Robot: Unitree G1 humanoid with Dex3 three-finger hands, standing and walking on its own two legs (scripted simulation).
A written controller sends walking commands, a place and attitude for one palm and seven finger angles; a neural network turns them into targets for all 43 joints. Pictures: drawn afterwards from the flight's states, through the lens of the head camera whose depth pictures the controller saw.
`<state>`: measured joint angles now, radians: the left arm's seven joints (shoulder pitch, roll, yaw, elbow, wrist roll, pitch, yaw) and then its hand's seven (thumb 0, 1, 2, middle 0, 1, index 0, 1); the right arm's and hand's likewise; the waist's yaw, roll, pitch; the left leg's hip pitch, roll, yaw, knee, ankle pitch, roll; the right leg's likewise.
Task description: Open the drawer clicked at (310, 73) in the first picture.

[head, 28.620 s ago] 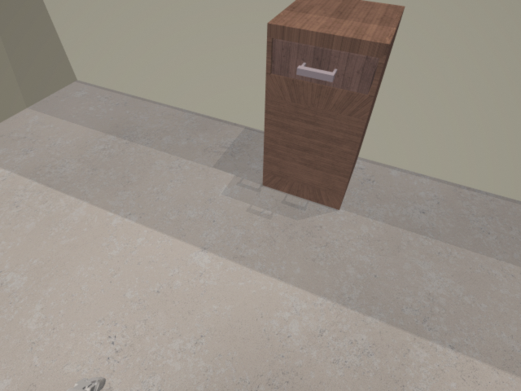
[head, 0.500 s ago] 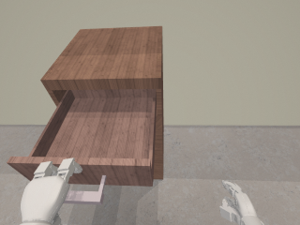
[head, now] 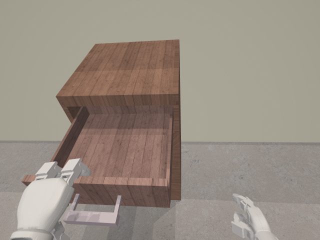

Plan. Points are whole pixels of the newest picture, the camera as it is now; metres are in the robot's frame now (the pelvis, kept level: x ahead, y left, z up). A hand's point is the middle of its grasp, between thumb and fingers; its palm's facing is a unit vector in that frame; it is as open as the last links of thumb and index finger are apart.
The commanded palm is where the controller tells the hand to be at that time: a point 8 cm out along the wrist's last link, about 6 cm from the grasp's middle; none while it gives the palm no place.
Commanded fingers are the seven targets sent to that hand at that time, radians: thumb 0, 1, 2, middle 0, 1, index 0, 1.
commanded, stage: lift the hand off the handle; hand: left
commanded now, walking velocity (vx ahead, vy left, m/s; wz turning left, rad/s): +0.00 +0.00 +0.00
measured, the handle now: (94, 208) +0.20 +0.22 -0.03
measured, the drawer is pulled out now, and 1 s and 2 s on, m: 0.30 0.30 0.30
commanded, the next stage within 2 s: draw the hand back to the body in 0.22 s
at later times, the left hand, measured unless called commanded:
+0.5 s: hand (55, 203) +0.15 +0.23 +0.12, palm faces +0.08 -0.11 -0.99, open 13.8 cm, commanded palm +0.12 +0.23 +0.18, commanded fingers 0.00 -0.50 0.30 -0.30 -1.20 -0.30 -1.20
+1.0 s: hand (50, 199) +0.15 +0.24 +0.13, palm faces +0.19 -0.57 -0.80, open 13.8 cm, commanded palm +0.12 +0.26 +0.19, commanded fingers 0.00 -0.32 0.38 -0.29 -1.09 -0.29 -1.09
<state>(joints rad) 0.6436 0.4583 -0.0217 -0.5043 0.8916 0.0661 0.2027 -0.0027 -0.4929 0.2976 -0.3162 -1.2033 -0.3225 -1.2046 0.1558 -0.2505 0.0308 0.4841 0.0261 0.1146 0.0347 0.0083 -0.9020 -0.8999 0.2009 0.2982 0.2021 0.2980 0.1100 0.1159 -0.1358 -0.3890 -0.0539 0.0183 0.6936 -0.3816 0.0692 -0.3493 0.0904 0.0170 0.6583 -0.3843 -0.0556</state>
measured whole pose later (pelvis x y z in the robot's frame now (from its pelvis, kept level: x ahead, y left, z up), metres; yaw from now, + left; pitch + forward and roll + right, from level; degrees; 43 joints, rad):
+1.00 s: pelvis -0.01 +0.00 +0.01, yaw +2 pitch +0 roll -2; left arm 0.62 0.44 0.16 -0.52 0.34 -0.01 0.09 -0.01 -0.48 0.30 -0.31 -1.20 -0.32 -1.20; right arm 0.15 -0.24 0.03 0.48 0.04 0.04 -0.01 0.01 -0.90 -0.90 0.20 0.30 0.20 0.30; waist 0.08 0.12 -0.04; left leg -0.27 -0.06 -0.01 0.61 -0.33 0.07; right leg -0.21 0.08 0.00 0.55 -0.33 -0.05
